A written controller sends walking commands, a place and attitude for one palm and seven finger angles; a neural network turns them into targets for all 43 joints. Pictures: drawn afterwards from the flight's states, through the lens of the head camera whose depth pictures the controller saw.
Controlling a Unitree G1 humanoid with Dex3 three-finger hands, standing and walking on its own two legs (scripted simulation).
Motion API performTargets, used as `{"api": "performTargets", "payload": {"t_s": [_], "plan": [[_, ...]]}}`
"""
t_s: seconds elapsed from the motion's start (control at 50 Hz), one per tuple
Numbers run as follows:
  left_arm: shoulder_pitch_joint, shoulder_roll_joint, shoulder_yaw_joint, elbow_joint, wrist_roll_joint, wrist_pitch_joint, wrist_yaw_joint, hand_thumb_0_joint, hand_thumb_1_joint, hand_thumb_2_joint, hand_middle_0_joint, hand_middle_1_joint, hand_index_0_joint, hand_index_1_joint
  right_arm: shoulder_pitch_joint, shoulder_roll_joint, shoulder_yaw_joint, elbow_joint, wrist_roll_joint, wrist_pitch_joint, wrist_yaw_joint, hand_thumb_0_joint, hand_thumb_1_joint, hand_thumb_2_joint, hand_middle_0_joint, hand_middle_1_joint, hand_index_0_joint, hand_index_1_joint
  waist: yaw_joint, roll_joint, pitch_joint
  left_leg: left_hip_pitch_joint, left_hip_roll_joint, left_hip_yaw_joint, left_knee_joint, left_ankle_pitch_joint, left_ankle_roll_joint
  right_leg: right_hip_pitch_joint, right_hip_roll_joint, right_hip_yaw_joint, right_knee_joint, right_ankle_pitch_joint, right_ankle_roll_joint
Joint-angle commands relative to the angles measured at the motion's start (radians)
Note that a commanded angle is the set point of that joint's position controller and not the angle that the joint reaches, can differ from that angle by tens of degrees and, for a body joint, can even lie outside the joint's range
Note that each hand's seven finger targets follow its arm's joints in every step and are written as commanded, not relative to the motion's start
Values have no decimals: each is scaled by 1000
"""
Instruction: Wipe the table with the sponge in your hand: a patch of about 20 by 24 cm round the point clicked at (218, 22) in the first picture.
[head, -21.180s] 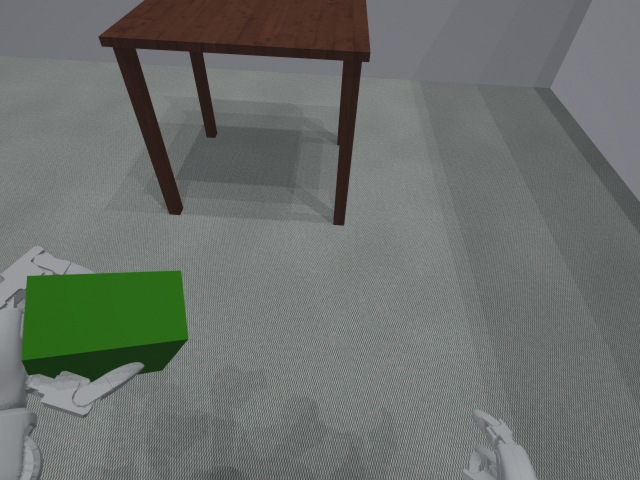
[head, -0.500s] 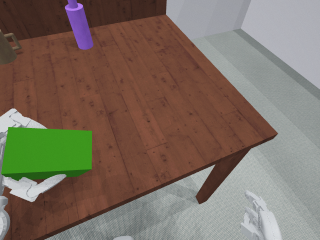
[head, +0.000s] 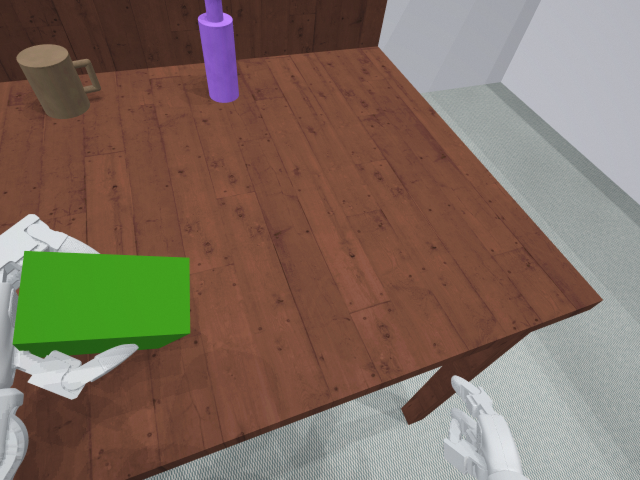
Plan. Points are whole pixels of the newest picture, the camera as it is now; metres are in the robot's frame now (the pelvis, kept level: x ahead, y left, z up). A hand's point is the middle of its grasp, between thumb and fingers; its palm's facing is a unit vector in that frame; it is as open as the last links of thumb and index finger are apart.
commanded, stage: come to a stop and stand still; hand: left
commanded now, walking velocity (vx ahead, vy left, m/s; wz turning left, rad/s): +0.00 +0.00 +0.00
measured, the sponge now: (128, 309) +0.24 +0.21 +0.13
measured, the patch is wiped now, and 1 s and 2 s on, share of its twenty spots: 0.00 0.00 0.00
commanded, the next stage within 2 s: look again from close up in 0.22 s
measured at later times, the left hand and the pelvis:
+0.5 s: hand (77, 321) +0.21 +0.24 +0.15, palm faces +0.38 -0.84 -0.39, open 10.5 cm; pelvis -0.01 -0.01 +0.00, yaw +0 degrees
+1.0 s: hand (119, 302) +0.23 +0.21 +0.16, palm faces +0.35 -0.86 -0.38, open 10.5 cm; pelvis +0.01 -0.03 +0.00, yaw +0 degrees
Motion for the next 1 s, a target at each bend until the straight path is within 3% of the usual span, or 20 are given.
{"api": "performTargets", "payload": {"t_s": [0.0, 0.02, 0.14, 0.2, 0.22, 0.3, 0.32, 0.4, 0.42, 0.5, 0.52, 0.6, 0.62, 0.7, 0.72, 0.78, 0.82, 0.88, 0.92, 0.98], "plan": [[-49, 163, 127, -238, -8, -72, 29, 0, 100, 1300, -1200, -1600, -1200, -1600, -62, -151, -65, -148, 6, -48, -10, 0, -900, -900, 200, 300, 200, 300, -10, 177, -212, 135, 137, -133, -125, 127, -67, 16, -11, 7, -14, 110, -55], [-37, 135, 98, -221, -13, -74, 23, 0, 100, 1300, -1200, -1600, -1200, -1600, -43, -155, -65, -145, 1, -43, -10, 0, -900, -900, 200, 300, 200, 300, -12, 188, -198, 117, 138, -141, -140, 92, -62, 13, -6, -3, -16, 89, -52], [-36, 149, 102, -231, -6, -71, 28, 0, 100, 1300, -1200, -1600, -1200, -1600, -42, -163, -74, -151, 7, -44, -13, 0, -900, -900, 200, 300, 200, 300, -13, 171, -183, 83, 145, -165, -173, -22, -65, 30, -9, 1, -21, 60, -52], [-31, 165, 121, -210, -2, -65, 35, 0, 100, 1300, -1200, -1600, -1200, -1600, -60, -160, -68, -143, 12, -44, -17, 0, -900, -900, 200, 300, 200, 300, -11, 122, -177, 77, 139, -151, -171, -75, -61, 22, -12, 3, -36, 44, -50], [-23, 131, 91, -184, -6, -66, 29, 0, 100, 1300, -1200, -1600, -1200, -1600, -48, -163, -68, -140, 6, -38, -19, 0, -900, -900, 200, 300, 200, 300, -13, 132, -161, 52, 135, -153, -177, -115, -49, 25, -9, 2, -46, 42, -48], [-63, 163, 112, -214, 2, -63, 36, 0, 100, 1300, -1200, -1600, -1200, -1600, -63, -163, -71, -138, 14, -45, -22, 0, -900, -900, 200, 300, 200, 300, -14, 122, -169, 75, 129, -138, -159, -123, -48, 12, -18, 21, -57, 40, -53], [-54, 126, 80, -185, -3, -65, 30, 0, 100, 1300, -1200, -1600, -1200, -1600, -49, -163, -69, -134, 7, -41, -23, 0, -900, -900, 200, 300, 200, 300, -16, 131, -154, 60, 127, -145, -164, -139, -42, 10, -15, 15, -64, 38, -52], [-66, 160, 110, -199, 3, -59, 38, 0, 100, 1300, -1200, -1600, -1200, -1600, -64, -163, -71, -134, 13, -46, -22, 0, -900, -900, 200, 300, 200, 300, -13, 118, -156, 71, 122, -132, -146, -121, -44, 5, -20, 33, -73, 44, -56], [-48, 128, 84, -171, -4, -61, 32, 0, 100, 1300, -1200, -1600, -1200, -1600, -50, -161, -69, -130, 7, -38, -24, 0, -900, -900, 200, 300, 200, 300, -14, 109, -150, 58, 117, -138, -143, -121, -37, 11, -19, 26, -81, 48, -55], [-53, 158, 112, -190, -4, -54, 36, 0, 100, 1300, -1200, -1600, -1200, -1600, -68, -163, -73, -135, 13, -39, -22, 0, -900, -900, 200, 300, 200, 300, -14, 94, -158, 88, 115, -127, -126, -73, -43, -7, -27, 48, -83, 69, -60], [-36, 120, 80, -159, -10, -54, 30, 0, 100, 1300, -1200, -1600, -1200, -1600, -56, -160, -68, -131, 7, -32, -23, 0, -900, -900, 200, 300, 200, 300, -16, 100, -149, 82, 112, -127, -123, -69, -36, -8, -25, 41, -92, 74, -59], [-56, 160, 113, -206, -7, -51, 36, 0, 100, 1300, -1200, -1600, -1200, -1600, -73, -162, -73, -137, 15, -34, -23, 0, -900, -900, 200, 300, 200, 300, -15, 112, -171, 101, 116, -123, -119, -23, -41, 7, -28, 50, -73, 109, -61], [-34, 126, 84, -180, -14, -53, 29, 0, 100, 1300, -1200, -1600, -1200, -1600, -56, -161, -71, -133, 9, -27, -24, 0, -900, -900, 200, 300, 200, 300, -16, 105, -168, 95, 113, -126, -118, -16, -36, 9, -22, 38, -77, 112, -58], [-21, 164, 120, -217, -14, -48, 35, 0, 100, 1300, -1200, -1600, -1200, -1600, -77, -160, -73, -139, 16, -27, -24, 0, -900, -900, 200, 300, 200, 300, -13, 100, -199, 131, 117, -117, -92, 74, -38, 20, -34, 52, -63, 178, -61], [-8, 133, 93, -190, -23, -48, 28, 0, 100, 1300, -1200, -1600, -1200, -1600, -57, -159, -68, -135, 10, -20, -24, 0, -900, -900, 200, 300, 200, 300, -17, 89, -188, 124, 115, -127, -104, 86, -38, 21, -22, 33, -68, 175, -57], [-35, 163, 115, -216, -28, -42, 26, 0, 100, 1300, -1200, -1600, -1200, -1600, -56, -161, -78, -145, 14, -17, -24, 0, -900, -900, 200, 300, 200, 300, -16, 97, -193, 150, 142, -137, -101, 187, -44, 24, -20, 25, -47, 202, -51], [-37, 132, 87, -195, -33, -35, 19, 0, 100, 1300, -1200, -1600, -1200, -1600, -59, -157, -72, -142, 14, -11, -20, 0, -900, -900, 200, 300, 200, 300, -21, 137, -174, 148, 149, -136, -134, 133, -50, -1, 5, 8, -41, 138, -45], [-51, 155, 102, -228, -36, -32, 18, 0, 100, 1300, -1200, -1600, -1200, -1600, -55, -158, -83, -156, 16, -9, -15, 0, -900, -900, 200, 300, 200, 300, -19, 138, -191, 159, 173, -147, -113, 186, -48, 12, -4, 7, -40, 141, -45], [-24, 132, 88, -211, -41, -27, 15, 0, 100, 1300, -1200, -1600, -1200, -1600, -59, -153, -75, -155, 15, -3, -10, 0, -900, -900, 200, 300, 200, 300, -21, 155, -175, 131, 171, -141, -129, 86, -43, 5, 9, 0, -48, 105, -43], [-21, 167, 116, -253, -44, -27, 16, 0, 100, 1300, -1200, -1600, -1200, -1600, -56, -154, -87, -168, 17, -3, -6, 0, -900, -900, 200, 300, 200, 300, -19, 135, -203, 155, 181, -143, -83, 169, -40, 17, -7, 11, -53, 159, -47]]}}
